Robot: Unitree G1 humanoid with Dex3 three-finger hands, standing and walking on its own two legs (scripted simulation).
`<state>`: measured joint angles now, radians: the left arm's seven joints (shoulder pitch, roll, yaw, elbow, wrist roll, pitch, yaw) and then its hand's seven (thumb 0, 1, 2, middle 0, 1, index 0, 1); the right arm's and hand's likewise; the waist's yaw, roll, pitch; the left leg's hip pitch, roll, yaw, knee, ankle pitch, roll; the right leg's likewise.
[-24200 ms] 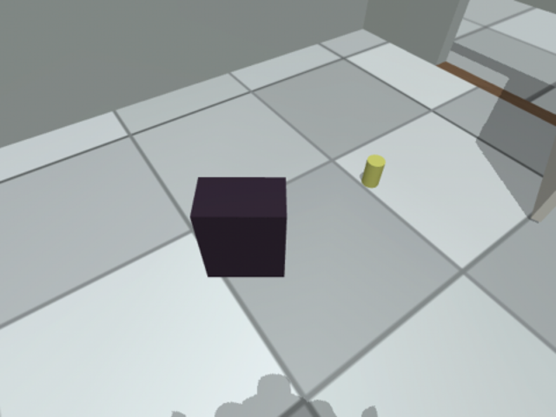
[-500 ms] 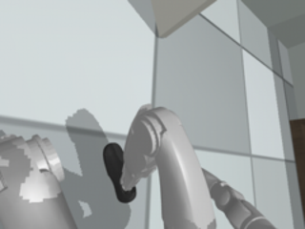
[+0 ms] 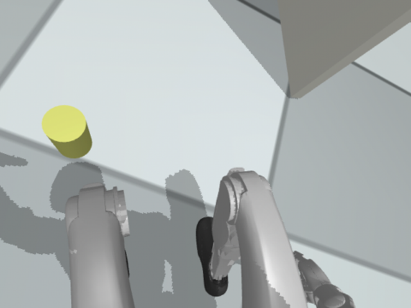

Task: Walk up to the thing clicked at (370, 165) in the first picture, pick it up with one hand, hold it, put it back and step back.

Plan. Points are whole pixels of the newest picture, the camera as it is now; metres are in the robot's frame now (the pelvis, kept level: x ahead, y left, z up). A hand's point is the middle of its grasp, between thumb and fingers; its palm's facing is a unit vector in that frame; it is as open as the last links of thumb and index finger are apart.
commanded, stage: home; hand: left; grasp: from the side
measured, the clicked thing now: (70, 134) +0.47 +0.24 -0.27
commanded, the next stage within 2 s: none
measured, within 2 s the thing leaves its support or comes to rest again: neither
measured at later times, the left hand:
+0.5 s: hand out of the picture +0.30 +0.29 +0.12, palm faces +0.25 -0.87 -0.42, open 17.1 cm
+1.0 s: hand out of the picture +0.25 +0.22 +0.31, palm faces +0.25 -0.92 -0.31, open 17.5 cm
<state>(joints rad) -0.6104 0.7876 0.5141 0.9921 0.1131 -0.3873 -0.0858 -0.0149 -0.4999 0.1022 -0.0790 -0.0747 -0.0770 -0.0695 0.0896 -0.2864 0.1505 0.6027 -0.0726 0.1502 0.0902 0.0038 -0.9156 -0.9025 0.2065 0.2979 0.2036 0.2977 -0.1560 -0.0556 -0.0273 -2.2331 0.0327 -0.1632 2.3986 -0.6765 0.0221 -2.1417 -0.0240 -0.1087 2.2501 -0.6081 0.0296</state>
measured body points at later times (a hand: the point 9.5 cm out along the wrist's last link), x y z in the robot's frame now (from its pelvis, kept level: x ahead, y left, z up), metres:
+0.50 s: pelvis +0.04 -0.01 +0.21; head +0.19 +0.03 +0.64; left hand +0.28 +0.34 +0.15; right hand +0.25 -0.24 +0.11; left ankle +0.08 +0.12 -0.31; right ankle +0.13 -0.13 -0.31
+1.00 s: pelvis +0.10 +0.00 +0.36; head +0.13 +0.01 +0.81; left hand +0.23 +0.26 +0.33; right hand +0.28 -0.21 +0.28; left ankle +0.08 +0.12 -0.31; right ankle +0.13 -0.13 -0.31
